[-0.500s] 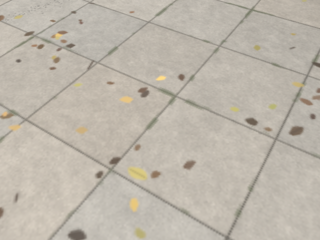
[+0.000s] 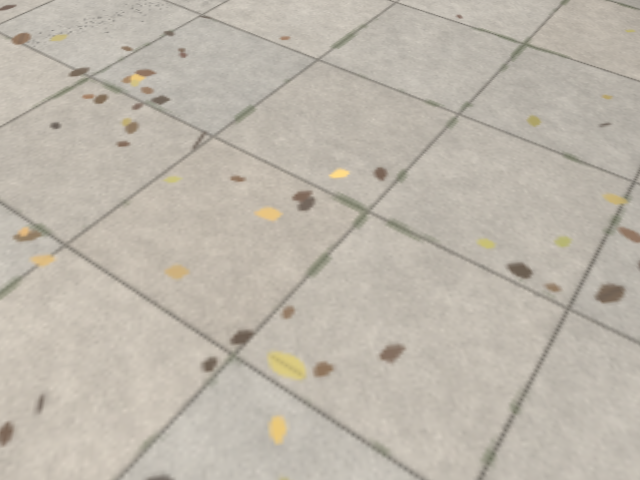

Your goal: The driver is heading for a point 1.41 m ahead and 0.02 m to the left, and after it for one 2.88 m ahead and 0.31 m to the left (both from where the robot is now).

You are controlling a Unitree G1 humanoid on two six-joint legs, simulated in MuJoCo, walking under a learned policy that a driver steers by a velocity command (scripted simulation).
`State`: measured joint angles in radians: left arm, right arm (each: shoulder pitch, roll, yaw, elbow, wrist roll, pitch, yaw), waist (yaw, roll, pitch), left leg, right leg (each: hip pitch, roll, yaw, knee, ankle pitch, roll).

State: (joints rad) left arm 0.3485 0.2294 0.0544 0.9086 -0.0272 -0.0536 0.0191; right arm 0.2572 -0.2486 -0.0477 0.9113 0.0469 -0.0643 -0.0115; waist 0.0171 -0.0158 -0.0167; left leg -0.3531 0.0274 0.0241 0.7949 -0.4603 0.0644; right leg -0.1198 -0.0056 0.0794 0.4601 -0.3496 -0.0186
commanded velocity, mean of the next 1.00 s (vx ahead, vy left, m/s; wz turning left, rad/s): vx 0.89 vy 0.00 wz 0.00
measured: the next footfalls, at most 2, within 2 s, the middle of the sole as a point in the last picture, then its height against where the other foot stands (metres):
right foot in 0.52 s outside the picture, level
left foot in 1.00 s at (292, 312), level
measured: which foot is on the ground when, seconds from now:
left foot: down 0.00-0.54, up 0.56-0.98, down 1.00-1.00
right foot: down 0.00-0.06, up 0.08-0.50, down 0.52-1.00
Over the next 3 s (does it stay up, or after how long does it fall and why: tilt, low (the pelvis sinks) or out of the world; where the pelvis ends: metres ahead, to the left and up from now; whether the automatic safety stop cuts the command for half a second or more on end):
stays up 2.64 0.21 -0.01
